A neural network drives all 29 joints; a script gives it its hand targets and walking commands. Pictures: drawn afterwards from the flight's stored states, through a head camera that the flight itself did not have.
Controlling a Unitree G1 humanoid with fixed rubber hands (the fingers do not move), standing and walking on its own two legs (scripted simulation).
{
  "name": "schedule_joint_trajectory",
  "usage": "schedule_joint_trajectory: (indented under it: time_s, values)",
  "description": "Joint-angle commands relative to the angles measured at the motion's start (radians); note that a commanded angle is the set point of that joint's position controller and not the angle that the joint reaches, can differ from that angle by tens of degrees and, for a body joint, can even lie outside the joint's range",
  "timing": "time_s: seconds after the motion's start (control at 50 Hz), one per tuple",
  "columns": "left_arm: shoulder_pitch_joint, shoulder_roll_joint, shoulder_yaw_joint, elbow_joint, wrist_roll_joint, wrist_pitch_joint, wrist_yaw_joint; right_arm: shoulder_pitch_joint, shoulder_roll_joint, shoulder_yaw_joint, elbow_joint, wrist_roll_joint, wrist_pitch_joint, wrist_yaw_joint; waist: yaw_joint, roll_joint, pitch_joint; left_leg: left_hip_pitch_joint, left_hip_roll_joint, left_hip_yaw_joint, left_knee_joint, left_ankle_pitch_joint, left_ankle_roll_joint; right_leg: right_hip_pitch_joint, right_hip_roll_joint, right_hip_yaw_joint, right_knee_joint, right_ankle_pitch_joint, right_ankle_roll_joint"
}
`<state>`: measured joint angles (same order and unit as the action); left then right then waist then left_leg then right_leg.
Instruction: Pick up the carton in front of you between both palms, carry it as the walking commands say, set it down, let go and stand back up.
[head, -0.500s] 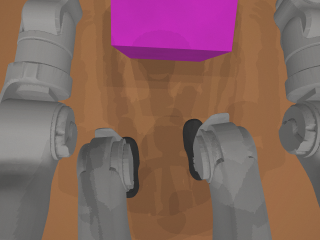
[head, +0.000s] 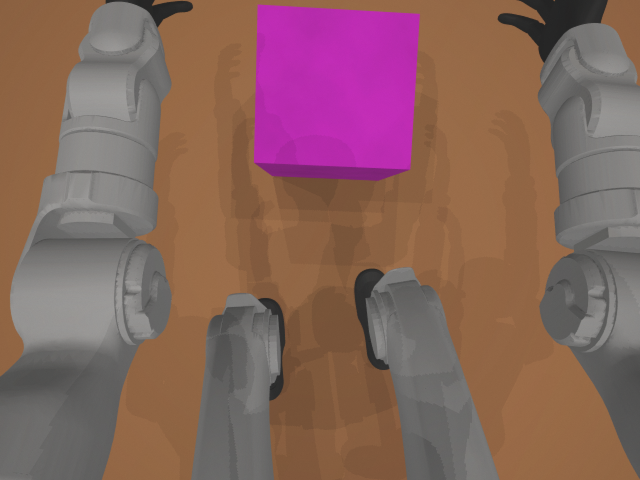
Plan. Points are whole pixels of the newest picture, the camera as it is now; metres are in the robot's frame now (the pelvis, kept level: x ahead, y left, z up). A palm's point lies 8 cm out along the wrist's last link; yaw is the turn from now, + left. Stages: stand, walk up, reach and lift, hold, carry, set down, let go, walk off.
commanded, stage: set down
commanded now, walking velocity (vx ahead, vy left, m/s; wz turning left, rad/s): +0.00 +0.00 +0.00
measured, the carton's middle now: (330, 111) +0.54 -0.07 -0.39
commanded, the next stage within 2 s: let go in 0.34 s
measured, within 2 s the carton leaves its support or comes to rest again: neither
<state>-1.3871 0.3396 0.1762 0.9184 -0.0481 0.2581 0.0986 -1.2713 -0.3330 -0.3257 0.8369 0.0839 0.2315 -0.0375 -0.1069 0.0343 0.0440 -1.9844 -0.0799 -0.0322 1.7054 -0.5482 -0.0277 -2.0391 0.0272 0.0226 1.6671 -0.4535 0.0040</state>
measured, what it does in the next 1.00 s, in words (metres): rises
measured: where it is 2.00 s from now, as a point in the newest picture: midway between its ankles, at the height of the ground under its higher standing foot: (323, 350)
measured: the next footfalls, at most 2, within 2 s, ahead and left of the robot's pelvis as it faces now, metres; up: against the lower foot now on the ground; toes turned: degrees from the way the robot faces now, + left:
none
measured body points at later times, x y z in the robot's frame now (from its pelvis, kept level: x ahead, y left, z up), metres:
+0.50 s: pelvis +0.03 +0.00 +0.14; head +0.34 -0.03 +0.46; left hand +0.58 +0.13 +0.03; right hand +0.52 -0.27 +0.03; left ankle +0.08 +0.12 -0.48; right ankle +0.11 -0.12 -0.48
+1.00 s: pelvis +0.09 -0.01 +0.23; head +0.25 -0.02 +0.65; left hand +0.41 +0.18 +0.13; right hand +0.35 -0.27 +0.14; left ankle +0.08 +0.12 -0.48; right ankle +0.11 -0.12 -0.48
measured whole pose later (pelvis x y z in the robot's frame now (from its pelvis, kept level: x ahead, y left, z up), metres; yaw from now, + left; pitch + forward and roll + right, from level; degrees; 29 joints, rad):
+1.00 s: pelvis +0.09 -0.01 +0.23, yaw -2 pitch +24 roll +1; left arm -0.24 0.15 0.16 0.59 0.07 0.04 0.02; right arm -0.17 -0.20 -0.14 0.56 -0.01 0.03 0.09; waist -0.06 -0.01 -0.05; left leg -0.78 -0.03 -0.07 0.67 -0.31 -0.02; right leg -0.84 0.04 0.04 0.67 -0.24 -0.02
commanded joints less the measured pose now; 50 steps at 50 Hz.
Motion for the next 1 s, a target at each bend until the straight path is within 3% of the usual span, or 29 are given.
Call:
schedule_joint_trajectory:
  time_s: [0.0, 0.14, 0.3, 0.38, 0.52, 0.64, 0.86, 0.98]
  values:
    - [-0.278, 0.098, 0.018, -0.137, 0.011, -0.011, -0.004, -0.226, -0.145, -0.010, -0.138, 0.004, -0.011, 0.010, -0.046, 0.047, -1.248, 0.549, -0.048, 0.090, -0.212, 0.307, -0.006, 0.854, 0.039, -0.087, -0.173, 0.494, 0.036]
    - [-0.197, 0.077, 0.056, -0.105, 0.045, -0.031, -0.026, -0.163, -0.110, -0.029, -0.112, -0.027, -0.027, 0.030, -0.035, 0.022, -1.164, 0.583, -0.043, 0.074, -0.367, 0.330, -0.007, 0.940, 0.034, -0.071, -0.316, 0.528, 0.042]
    - [-0.152, 0.046, 0.076, -0.102, 0.073, -0.054, -0.049, -0.120, -0.090, -0.069, -0.103, -0.076, -0.053, 0.047, -0.035, 0.035, -1.099, 0.734, -0.029, 0.051, -0.546, 0.380, -0.018, 1.014, 0.027, -0.069, -0.498, 0.536, 0.039]
    - [-0.073, 0.015, 0.106, -0.107, 0.116, -0.060, -0.050, -0.057, -0.068, -0.080, -0.102, -0.120, -0.064, 0.070, -0.019, 0.034, -1.096, 0.819, -0.023, 0.043, -0.627, 0.424, -0.023, 1.076, 0.026, -0.070, -0.573, 0.550, 0.035]
    - [0.253, -0.091, 0.112, -0.276, 0.184, -0.062, -0.007, 0.234, -0.060, -0.042, -0.210, -0.205, -0.075, 0.128, -0.007, 0.004, -1.154, 0.996, -0.023, 0.043, -0.764, 0.548, -0.033, 1.336, 0.029, -0.058, -0.682, 0.679, 0.015]
    - [0.503, -0.123, 0.065, -0.440, 0.164, -0.109, -0.009, 0.472, -0.041, 0.024, -0.319, -0.187, -0.109, 0.150, -0.005, -0.036, -1.005, 0.994, -0.010, 0.043, -0.884, 0.503, -0.029, 1.554, 0.007, -0.013, -0.784, 0.736, 0.004]
    - [0.972, -0.122, 0.020, -0.404, 0.137, -0.209, -0.069, 0.929, 0.034, 0.133, -0.336, -0.102, -0.200, 0.139, 0.042, -0.065, -0.740, 1.128, 0.003, 0.033, -1.042, 0.434, 0.000, 1.786, -0.021, 0.046, -0.935, 0.765, 0.015]
    - [1.181, -0.101, -0.016, -0.427, 0.107, -0.253, -0.089, 1.155, 0.042, 0.187, -0.390, -0.080, -0.238, 0.121, 0.053, -0.069, -0.578, 1.319, 0.016, 0.019, -1.127, 0.436, 0.011, 1.830, -0.017, 0.037, -1.030, 0.683, 0.021]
